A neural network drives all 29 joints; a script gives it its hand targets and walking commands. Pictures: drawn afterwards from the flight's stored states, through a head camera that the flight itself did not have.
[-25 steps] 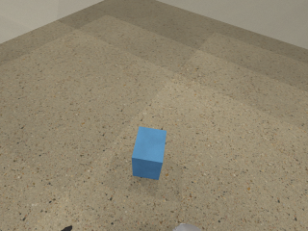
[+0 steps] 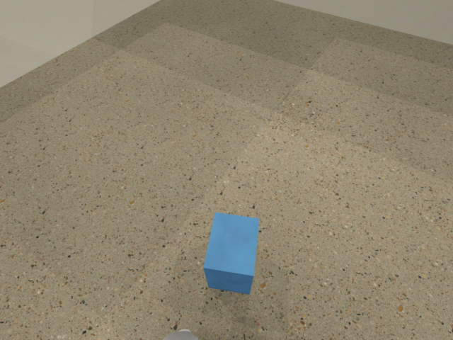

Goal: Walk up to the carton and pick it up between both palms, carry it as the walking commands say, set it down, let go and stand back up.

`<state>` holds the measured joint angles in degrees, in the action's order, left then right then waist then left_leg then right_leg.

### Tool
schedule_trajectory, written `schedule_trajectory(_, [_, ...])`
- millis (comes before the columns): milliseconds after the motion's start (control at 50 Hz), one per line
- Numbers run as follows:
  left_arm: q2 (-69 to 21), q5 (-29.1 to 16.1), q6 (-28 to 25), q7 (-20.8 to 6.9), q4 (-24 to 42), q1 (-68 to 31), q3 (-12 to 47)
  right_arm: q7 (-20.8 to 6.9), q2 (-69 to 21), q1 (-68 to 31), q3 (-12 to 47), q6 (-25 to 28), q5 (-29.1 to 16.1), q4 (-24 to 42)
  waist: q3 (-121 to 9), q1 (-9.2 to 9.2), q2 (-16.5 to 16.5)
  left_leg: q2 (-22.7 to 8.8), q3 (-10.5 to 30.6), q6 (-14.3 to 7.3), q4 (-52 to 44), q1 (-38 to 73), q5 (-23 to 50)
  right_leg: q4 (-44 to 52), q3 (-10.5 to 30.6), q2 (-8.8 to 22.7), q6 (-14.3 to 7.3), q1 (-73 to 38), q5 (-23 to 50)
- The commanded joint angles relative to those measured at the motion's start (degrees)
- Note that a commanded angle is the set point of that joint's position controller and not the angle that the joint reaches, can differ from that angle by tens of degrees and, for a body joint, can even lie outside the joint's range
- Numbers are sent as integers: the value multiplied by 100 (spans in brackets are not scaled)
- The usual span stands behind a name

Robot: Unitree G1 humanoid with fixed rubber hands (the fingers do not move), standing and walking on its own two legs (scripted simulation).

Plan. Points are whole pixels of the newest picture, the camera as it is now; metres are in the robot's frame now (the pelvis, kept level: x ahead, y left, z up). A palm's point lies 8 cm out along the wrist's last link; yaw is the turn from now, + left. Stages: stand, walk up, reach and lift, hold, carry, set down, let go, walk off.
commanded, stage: walk up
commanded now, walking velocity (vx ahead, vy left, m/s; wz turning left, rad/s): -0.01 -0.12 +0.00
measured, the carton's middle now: (232, 254) +0.49 +0.00 -0.64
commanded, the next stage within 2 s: none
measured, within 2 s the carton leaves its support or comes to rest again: neither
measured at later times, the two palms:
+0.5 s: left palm out of the picture +0.04 +0.20 -0.13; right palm out of the picture +0.03 -0.33 -0.14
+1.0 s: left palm out of the picture +0.02 +0.23 -0.15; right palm out of the picture +0.02 -0.29 -0.13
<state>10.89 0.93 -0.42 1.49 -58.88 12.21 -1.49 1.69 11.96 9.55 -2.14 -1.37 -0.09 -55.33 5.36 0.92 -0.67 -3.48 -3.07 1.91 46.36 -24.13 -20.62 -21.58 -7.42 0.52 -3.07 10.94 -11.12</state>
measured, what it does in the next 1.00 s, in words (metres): steps on the spot: left foot, then right foot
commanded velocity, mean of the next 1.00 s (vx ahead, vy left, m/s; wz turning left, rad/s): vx -0.05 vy -0.02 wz -0.04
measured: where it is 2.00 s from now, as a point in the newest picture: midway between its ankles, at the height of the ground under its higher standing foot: outside the picture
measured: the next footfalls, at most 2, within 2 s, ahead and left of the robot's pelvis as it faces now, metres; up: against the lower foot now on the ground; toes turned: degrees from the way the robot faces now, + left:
left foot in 0.08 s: +0.10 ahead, +0.13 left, +0.00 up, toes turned +8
right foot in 0.44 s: -0.02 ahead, -0.20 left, +0.00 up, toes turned -3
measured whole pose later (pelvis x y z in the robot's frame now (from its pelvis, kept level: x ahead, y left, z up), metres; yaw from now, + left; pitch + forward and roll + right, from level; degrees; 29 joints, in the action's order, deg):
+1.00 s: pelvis -0.02 -0.03 -0.01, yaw -3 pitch +0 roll -1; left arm 15.0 1.0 2.4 2.5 -58.6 13.5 -2.1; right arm 1.0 12.7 13.1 -1.5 0.2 1.5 -56.0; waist 2.4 -0.4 1.7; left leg 1.0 -5.4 -4.1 27.1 -12.1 -14.8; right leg -35.2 1.4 1.9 1.5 12.7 -25.4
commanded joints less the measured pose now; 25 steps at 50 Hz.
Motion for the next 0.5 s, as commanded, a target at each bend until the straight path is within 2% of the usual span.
schedule_trajectory(0, [941,54,148,32,120,101,-148,100,277,752,-134,-79,-7,-69,-830,100,1196,47,-293,-56,-744,761,365,-104,381,1062,-641,-62,3207])
schedule_trajectory(20, [1031,77,220,52,127,30,-189,149,269,859,-174,-78,-18,-150,-749,163,1088,-14,-369,-60,-1140,1021,761,-453,384,1012,-567,183,3150])
schedule_trajectory(40, [1142,32,290,66,173,-247,-228,177,556,1128,-276,-59,-42,-106,-627,459,743,-262,-264,-100,-2017,1409,1842,-1173,217,763,-315,526,3199])
schedule_trajectory(60, [803,46,278,71,182,90,-195,193,887,1366,-377,5,88,-176,-1028,441,-102,-956,149,-381,-2334,2151,3444,-1667,192,414,46,1093,1400])
schedule_trajectory(80, [516,133,350,67,346,224,-194,223,1427,1584,-515,23,198,-120,-938,343,-1526,-2739,2095,-1070,-2535,2401,6065,-3237,315,-262,424,2282,-2517])
schedule_trajectory(100, [553,120,512,84,347,436,-226,235,1439,1573,-471,26,196,-102,-1189,254,-1389,-3047,1905,-1544,-2192,2057,6802,-4492,1012,-60,526,1953,-2802])
schedule_trajectory(120, [569,77,578,94,475,421,-191,255,1489,974,-451,-28,197,81,-1346,212,-1763,-3062,1898,-1936,-2365,1729,6263,-5175,1106,-117,573,2093,-2763])
schedule_trajectory(140, [809,154,619,31,571,145,-310,295,1584,607,-481,-71,117,179,-1068,194,-1357,-2977,1814,-1895,-2481,1284,5000,-5758,1278,-58,639,2264,-2383])
schedule_trajectory(160, [928,145,639,-3,574,-74,-388,280,1456,306,-436,-65,81,241,-936,128,-1116,-2453,1386,-1689,-2516,997,4423,-6044,1314,-74,678,2171,-1982])
schedule_trajectory(180, [962,112,669,-42,505,60,-413,236,1346,107,-386,-56,74,328,-892,28,-1063,-2073,1019,-1520,-2507,868,4232,-6134,1203,-122,727,2032,-1655])
schedule_trajectory(200, [957,90,698,-94,465,166,-418,213,1275,73,-369,-50,69,366,-923,-46,-999,-1858,752,-1357,-2527,897,3672,-6105,1139,-133,763,1963,-1329])
schedule_trajectory(220, [852,63,674,-139,417,296,-388,172,1104,50,-325,-21,95,360,-1000,-115,-944,-1532,409,-1140,-2643,797,2406,-5603,1012,-97,763,1726,-986])
schedule_trajectory(240, [761,24,637,-181,391,334,-351,115,1040,49,-308,-11,116,377,-899,-128,-1012,-1295,271,-991,-2842,684,1106,-4953,887,-74,744,1530,-817])
schedule_trajectory(260, [690,-11,599,-211,422,347,-314,66,1060,39,-307,-16,142,392,-758,-139,-1206,-1156,204,-857,-3000,631,219,-4173,754,-37,710,1341,-832])
schedule_trajectory(280, [634,-57,573,-221,470,321,-267,27,1109,-50,-308,-28,182,434,-596,-115,-1466,-1124,150,-796,-3116,551,-106,-3401,633,-5,675,1057,-988])
schedule_trajectory(300, [633,-82,561,-219,535,185,-242,-2,1204,-19,-337,-38,231,450,-433,8,-1708,-1247,279,-839,-3209,641,-44,-2816,566,3,658,937,-1222])
schedule_trajectory(320, [663,-77,531,-209,574,133,-238,-34,1277,62,-370,-49,250,441,-422,115,-1803,-1346,397,-871,-3218,745,117,-2389,475,-33,642,783,-1365])
schedule_trajectory(340, [667,-67,469,-207,591,233,-233,-62,1332,141,-400,-65,245,401,-544,143,-1851,-1393,448,-852,-3209,800,104,-1971,380,-53,609,539,-1406])
schedule_trajectory(360, [658,-70,395,-211,568,393,-228,-79,1376,124,-419,-93,213,367,-617,61,-1778,-1340,409,-762,-3138,777,29,-1366,327,-55,579,204,-1137])
schedule_trajectory(380, [636,-82,321,-214,455,675,-222,-89,1351,78,-421,-141,186,350,-660,-102,-1422,-1161,267,-642,-2806,605,-113,-545,317,-47,579,-255,-735])
schedule_trajectory(400, [745,-47,239,-210,349,859,-234,-113,1071,142,-334,-190,171,364,-554,-204,-513,-780,-23,-460,-2088,335,-249,286,517,95,586,-511,-619])
schedule_trajectory(420, [1098,17,153,-207,416,879,-283,-130,595,345,-177,-189,217,456,-408,-248,736,-389,-199,-195,-1253,-188,-531,827,1360,828,527,-500,-875])
schedule_trajectory(440, [1746,59,108,-176,587,553,-343,-83,485,91,-144,-197,186,718,-99,-297,2089,131,-277,86,-584,-560,-1179,1307,3082,2058,-89,532,-718])
schedule_trajectory(460, [1694,66,74,-144,590,335,-284,-35,741,-239,-199,-272,121,674,224,-306,1911,-111,299,-10,-96,-232,-973,1405,3083,2009,-334,1081,-745])
schedule_trajectory(480, [1334,67,43,-102,701,-194,-160,-86,750,97,-162,-259,66,479,193,23,1689,-19,430,-111,-6,137,-519,1312,2360,1543,-201,1117,-610])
